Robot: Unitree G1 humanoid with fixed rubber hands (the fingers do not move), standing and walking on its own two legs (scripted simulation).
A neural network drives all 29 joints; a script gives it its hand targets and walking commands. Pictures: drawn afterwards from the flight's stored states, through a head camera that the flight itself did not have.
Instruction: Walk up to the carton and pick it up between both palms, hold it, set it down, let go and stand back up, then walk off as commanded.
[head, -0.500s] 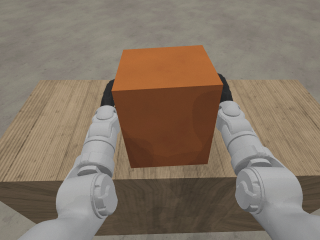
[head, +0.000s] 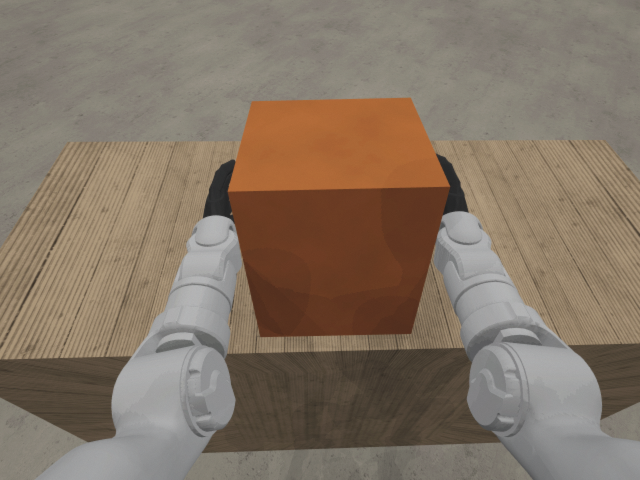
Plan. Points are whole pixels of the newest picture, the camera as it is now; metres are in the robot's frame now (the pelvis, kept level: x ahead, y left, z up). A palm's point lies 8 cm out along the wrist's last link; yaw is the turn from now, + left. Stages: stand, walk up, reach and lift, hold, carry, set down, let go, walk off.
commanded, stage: set down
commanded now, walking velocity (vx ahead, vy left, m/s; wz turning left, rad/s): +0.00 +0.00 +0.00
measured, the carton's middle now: (333, 220) +0.43 -0.01 +0.08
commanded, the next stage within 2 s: none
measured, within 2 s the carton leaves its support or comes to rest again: rests again in 1.42 s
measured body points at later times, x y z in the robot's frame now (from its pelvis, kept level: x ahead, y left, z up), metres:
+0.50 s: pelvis +0.00 +0.00 +0.00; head +0.07 +0.01 +0.44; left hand +0.45 +0.14 +0.05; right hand +0.44 -0.17 +0.07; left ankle -0.02 +0.15 -0.75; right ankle -0.01 -0.12 -0.75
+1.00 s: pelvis -0.01 +0.00 +0.00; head +0.07 +0.01 +0.44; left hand +0.44 +0.14 +0.05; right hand +0.43 -0.17 +0.06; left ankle -0.02 +0.15 -0.75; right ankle -0.01 -0.12 -0.75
